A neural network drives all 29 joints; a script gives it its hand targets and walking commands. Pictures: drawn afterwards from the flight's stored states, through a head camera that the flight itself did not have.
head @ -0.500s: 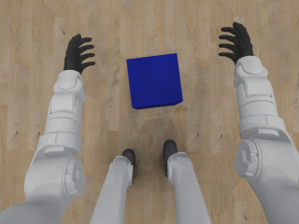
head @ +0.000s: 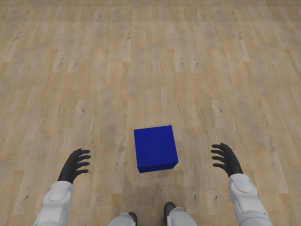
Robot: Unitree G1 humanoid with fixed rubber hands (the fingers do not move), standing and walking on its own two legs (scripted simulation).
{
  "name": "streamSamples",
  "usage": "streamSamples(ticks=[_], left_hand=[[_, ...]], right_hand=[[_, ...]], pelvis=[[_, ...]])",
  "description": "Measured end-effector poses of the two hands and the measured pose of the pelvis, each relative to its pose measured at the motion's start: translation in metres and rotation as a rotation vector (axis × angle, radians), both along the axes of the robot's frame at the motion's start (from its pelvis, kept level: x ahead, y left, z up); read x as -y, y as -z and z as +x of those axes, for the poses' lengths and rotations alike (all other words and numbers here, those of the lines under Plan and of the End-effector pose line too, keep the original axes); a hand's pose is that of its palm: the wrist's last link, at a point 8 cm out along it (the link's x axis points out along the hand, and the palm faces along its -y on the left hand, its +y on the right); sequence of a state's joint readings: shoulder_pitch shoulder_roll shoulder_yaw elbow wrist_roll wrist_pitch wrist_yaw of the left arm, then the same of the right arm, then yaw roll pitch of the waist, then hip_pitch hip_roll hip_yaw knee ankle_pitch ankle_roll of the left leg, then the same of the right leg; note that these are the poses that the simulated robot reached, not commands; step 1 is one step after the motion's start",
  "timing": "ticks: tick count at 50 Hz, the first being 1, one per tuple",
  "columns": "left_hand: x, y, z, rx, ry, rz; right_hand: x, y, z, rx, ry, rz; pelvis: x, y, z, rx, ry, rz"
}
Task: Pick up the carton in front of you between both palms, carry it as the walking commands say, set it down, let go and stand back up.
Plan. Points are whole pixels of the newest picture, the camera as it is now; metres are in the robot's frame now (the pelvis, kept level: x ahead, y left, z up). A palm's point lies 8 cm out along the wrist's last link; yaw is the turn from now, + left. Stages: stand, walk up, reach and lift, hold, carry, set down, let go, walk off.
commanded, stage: let go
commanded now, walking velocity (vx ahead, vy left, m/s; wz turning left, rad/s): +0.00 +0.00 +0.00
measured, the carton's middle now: (154, 150) +0.44 -0.02 -0.63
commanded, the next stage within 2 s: stand in 0.68 s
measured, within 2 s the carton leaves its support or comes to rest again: neither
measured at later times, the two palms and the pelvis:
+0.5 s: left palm (53, 204) +0.18 +0.23 -0.04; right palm (251, 209) +0.17 -0.23 -0.04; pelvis +0.01 +0.00 +0.02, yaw +1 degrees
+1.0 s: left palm (34, 209) +0.17 +0.29 -0.06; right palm (273, 213) +0.17 -0.29 -0.06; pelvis +0.03 +0.00 +0.02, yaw +1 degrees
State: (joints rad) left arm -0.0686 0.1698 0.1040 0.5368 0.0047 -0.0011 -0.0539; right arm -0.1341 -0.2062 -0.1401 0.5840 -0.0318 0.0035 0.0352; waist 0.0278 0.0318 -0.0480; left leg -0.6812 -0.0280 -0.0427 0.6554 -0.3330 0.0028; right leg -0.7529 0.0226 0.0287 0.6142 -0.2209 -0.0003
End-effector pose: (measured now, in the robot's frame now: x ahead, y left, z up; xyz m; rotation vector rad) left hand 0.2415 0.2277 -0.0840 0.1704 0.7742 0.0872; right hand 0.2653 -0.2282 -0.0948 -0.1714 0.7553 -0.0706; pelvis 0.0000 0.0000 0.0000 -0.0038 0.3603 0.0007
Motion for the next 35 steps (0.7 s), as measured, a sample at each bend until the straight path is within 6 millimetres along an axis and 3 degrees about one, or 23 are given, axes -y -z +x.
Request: streamSamples(ticks=[8,15,27,35], left_hand=[[-0.009,-0.031,-0.05,-0.01,-0.004,0.002],[-0.012,-0.042,-0.068,-0.01,0.006,0.0],[-0.002,-0.044,-0.063,-0.017,0.018,0.001],[-0.006,-0.046,-0.064,-0.027,-0.01,0.047]], right_hand=[[-0.001,-0.031,-0.054,-0.014,-0.004,-0.001],[0.001,-0.047,-0.083,-0.028,-0.006,-0.002],[0.005,-0.051,-0.09,-0.048,-0.01,0.004],[0.009,-0.045,-0.092,-0.046,-0.005,-0.02]], pelvis=[[-0.004,-0.019,0.013,0.191,-0.004,-0.005],[-0.003,-0.024,0.017,0.335,-0.01,-0.007],[0.001,-0.023,0.014,0.446,-0.011,-0.009],[0.003,-0.021,0.015,0.445,-0.022,-0.004]])
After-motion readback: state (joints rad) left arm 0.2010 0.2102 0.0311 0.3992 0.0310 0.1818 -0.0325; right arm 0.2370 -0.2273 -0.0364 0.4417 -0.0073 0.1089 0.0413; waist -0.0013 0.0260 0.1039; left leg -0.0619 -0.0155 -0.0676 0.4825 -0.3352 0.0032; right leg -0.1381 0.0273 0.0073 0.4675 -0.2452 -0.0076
